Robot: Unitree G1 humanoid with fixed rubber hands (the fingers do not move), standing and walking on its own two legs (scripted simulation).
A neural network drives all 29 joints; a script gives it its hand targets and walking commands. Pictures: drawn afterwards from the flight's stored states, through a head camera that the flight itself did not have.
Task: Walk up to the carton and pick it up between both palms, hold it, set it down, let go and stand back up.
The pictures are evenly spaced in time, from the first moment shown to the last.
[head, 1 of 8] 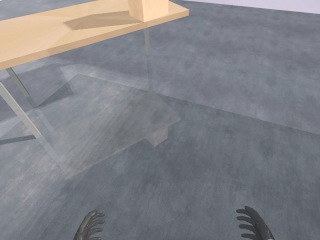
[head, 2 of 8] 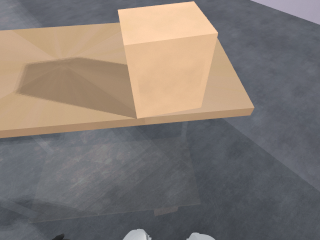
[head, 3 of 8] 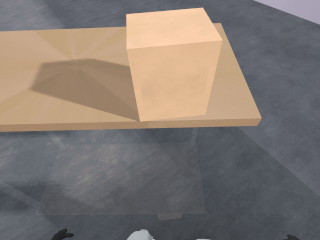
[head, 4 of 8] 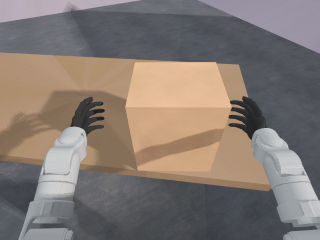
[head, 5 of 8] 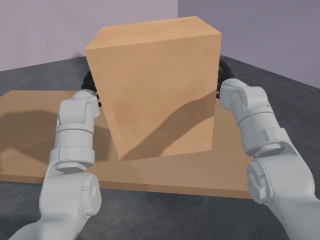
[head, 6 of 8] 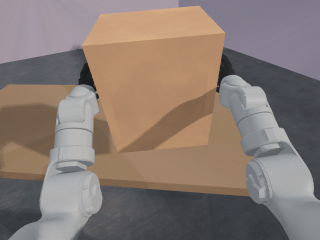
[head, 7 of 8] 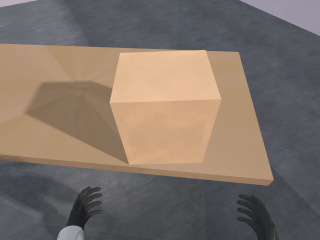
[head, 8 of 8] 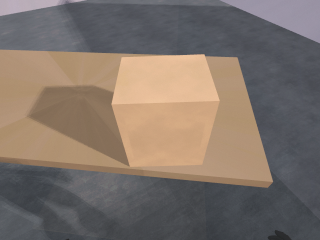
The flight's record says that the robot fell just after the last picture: no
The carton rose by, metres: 0.22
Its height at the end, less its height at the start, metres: +0.00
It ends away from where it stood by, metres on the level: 0.02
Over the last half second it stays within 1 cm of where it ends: yes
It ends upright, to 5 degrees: yes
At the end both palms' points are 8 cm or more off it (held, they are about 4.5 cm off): yes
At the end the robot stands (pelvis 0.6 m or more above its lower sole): yes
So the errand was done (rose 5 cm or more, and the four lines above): yes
